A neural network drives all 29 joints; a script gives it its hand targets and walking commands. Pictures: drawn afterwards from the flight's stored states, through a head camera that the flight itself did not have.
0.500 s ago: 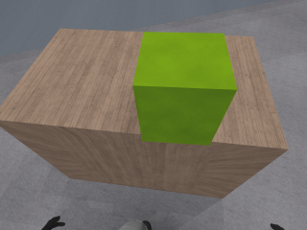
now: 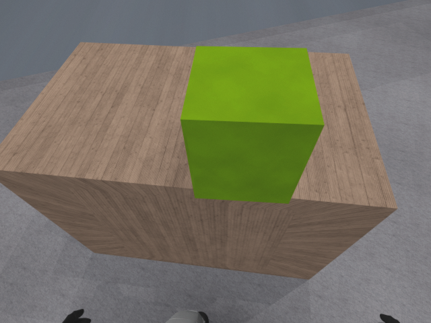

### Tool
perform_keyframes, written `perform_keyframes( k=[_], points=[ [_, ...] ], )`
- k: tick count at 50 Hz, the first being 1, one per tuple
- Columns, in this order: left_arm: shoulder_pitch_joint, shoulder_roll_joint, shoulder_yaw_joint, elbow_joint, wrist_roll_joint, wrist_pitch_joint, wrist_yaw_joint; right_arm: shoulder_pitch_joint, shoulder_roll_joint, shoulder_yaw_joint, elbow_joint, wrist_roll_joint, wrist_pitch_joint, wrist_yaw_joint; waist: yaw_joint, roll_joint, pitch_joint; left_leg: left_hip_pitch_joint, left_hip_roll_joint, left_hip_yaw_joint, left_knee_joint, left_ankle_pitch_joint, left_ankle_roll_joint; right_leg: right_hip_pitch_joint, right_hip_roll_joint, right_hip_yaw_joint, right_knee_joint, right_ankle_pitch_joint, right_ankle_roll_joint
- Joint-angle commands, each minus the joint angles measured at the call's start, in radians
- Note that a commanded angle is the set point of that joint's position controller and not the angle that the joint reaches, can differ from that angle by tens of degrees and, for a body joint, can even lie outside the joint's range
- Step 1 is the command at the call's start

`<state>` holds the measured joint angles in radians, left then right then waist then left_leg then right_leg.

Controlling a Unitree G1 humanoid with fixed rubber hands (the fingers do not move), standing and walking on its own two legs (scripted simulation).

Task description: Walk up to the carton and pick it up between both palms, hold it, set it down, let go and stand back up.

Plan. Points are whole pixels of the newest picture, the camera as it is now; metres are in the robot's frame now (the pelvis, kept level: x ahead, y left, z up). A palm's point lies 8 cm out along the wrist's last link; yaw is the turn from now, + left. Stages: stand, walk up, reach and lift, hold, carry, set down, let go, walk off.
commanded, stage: walk up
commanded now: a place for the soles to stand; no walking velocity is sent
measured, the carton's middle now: (245, 130) +0.46 -0.03 +0.07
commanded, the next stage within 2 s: reach and lift in 0.04 s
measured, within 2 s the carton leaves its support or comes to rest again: neither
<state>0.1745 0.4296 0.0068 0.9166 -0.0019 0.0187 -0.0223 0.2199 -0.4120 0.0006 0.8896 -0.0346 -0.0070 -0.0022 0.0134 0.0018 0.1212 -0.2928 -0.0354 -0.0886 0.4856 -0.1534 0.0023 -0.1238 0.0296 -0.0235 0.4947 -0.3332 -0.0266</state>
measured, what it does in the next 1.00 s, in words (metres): stands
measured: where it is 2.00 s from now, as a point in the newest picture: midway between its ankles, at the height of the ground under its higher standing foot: outside the picture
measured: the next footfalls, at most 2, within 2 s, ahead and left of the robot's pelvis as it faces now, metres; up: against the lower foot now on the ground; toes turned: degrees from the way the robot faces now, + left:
none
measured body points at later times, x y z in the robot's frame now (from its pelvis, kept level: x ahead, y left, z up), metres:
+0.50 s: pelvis +0.01 -0.01 +0.00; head +0.05 +0.01 +0.44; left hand +0.18 +0.26 -0.09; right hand +0.14 -0.31 -0.09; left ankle +0.07 +0.12 -0.74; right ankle -0.04 -0.10 -0.74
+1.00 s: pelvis -0.01 -0.01 +0.01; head +0.01 +0.01 +0.46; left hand +0.16 +0.25 -0.05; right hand +0.15 -0.26 -0.04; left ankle +0.07 +0.12 -0.74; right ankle -0.04 -0.10 -0.74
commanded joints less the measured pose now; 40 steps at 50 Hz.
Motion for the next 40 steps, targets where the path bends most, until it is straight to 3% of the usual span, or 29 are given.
perform_keyframes(
  k=[1,2,3,4,5,7,8,10,14,16,20,25,31,39,40],
  points=[
    [-0.006,0.184,0.066,-0.056,0.008,0.000,0.005,-0.053,-0.211,-0.060,-0.026,0.036,-0.031,-0.017,-0.009,-0.011,-0.164,0.086,0.145,-0.111,-0.054,0.065,0.072,-0.040,-0.115,0.101,-0.063,0.129,-0.059],
    [-0.001,0.187,0.064,-0.055,0.006,0.002,0.005,-0.054,-0.214,-0.058,-0.026,0.037,-0.031,-0.016,-0.005,-0.024,-0.162,0.081,0.150,-0.128,-0.056,0.056,0.076,-0.035,-0.112,0.101,-0.065,0.124,-0.057],
    [-0.352,0.200,0.080,-0.359,-0.001,0.196,0.052,-0.405,-0.104,-0.226,0.075,-0.112,-0.180,0.034,-0.048,-0.007,-0.130,0.079,0.056,0.158,0.078,-0.298,-0.027,-0.376,-0.028,-0.051,0.048,-0.220,-0.011],
    [-0.367,0.174,0.069,-0.449,0.024,0.310,0.062,-0.336,-0.139,-0.219,0.046,-0.104,-0.201,0.060,-0.049,-0.096,-0.102,0.210,0.056,0.133,0.186,-0.269,-0.022,-0.528,-0.075,-0.049,0.043,-0.261,-0.042],
    [-0.342,0.165,0.061,-0.497,0.031,0.369,0.054,-0.307,-0.155,-0.213,0.025,-0.068,-0.187,0.062,-0.058,-0.130,-0.120,0.307,0.064,0.126,0.246,-0.241,-0.015,-0.600,-0.096,-0.047,0.037,-0.196,-0.068],
    [-0.308,0.137,0.052,-0.555,0.048,0.447,0.045,-0.256,-0.173,-0.204,0.016,-0.040,-0.160,0.064,-0.064,-0.112,-0.126,0.414,0.077,0.115,0.289,-0.211,-0.017,-0.680,-0.105,-0.044,0.036,-0.122,-0.092],
    [-0.289,0.123,0.051,-0.573,0.070,0.470,0.042,-0.241,-0.180,-0.190,-0.003,-0.036,-0.158,0.063,-0.050,-0.088,-0.117,0.391,0.086,0.117,0.276,-0.216,-0.018,-0.653,-0.095,-0.042,0.038,-0.082,-0.096],
    [-0.252,0.108,0.066,-0.591,0.079,0.490,0.040,-0.217,-0.166,-0.188,-0.059,-0.018,-0.153,0.060,-0.033,-0.059,-0.111,0.317,0.097,0.121,0.213,-0.209,-0.021,-0.545,-0.066,-0.046,0.051,0.051,-0.076],
    [-0.136,0.080,0.096,-0.631,0.090,0.476,0.045,-0.181,-0.181,-0.182,-0.132,0.025,-0.156,0.077,-0.004,0.019,-0.201,0.350,0.090,0.116,0.110,0.076,-0.034,-0.285,-0.007,-0.046,0.020,0.320,-0.016],
    [-0.094,0.061,0.104,-0.653,0.077,0.463,0.045,-0.180,-0.181,-0.182,-0.168,0.046,-0.163,0.084,0.007,-0.007,-0.240,0.391,0.074,0.108,0.095,0.158,-0.034,-0.250,0.002,-0.050,-0.008,0.379,-0.004],
    [-0.043,0.049,0.134,-0.695,0.065,0.425,0.056,-0.137,-0.151,-0.154,-0.215,0.062,-0.173,0.086,0.025,-0.040,-0.261,0.397,0.043,0.120,0.050,0.191,-0.020,-0.175,-0.007,-0.030,-0.044,0.467,0.017],
    [-0.025,0.045,0.141,-0.778,0.013,0.343,0.066,-0.077,-0.077,-0.130,-0.283,0.072,-0.187,0.074,0.011,-0.082,-0.290,0.389,0.023,0.138,-0.014,0.183,-0.009,-0.113,-0.019,-0.008,-0.083,0.545,0.044],
    [-0.002,0.059,0.166,-0.860,-0.026,0.256,0.075,-0.010,-0.001,-0.097,-0.346,0.079,-0.189,0.042,0.004,-0.071,-0.293,0.365,0.002,0.163,-0.087,0.159,-0.004,-0.049,-0.043,0.027,-0.135,0.536,0.063],
    [0.046,0.047,0.152,-0.880,-0.080,0.202,0.064,0.031,0.057,-0.090,-0.487,0.072,-0.155,0.004,0.004,-0.080,-0.248,0.345,0.001,0.188,-0.152,0.103,0.005,-0.036,-0.056,0.051,-0.210,0.406,0.076],
    [0.047,0.045,0.143,-0.892,-0.088,0.200,0.064,0.031,0.057,-0.092,-0.508,0.075,-0.148,0.000,-0.001,-0.060,-0.240,0.361,0.002,0.191,-0.158,0.101,0.000,-0.051,-0.054,0.049,-0.222,0.377,0.073]
  ],
)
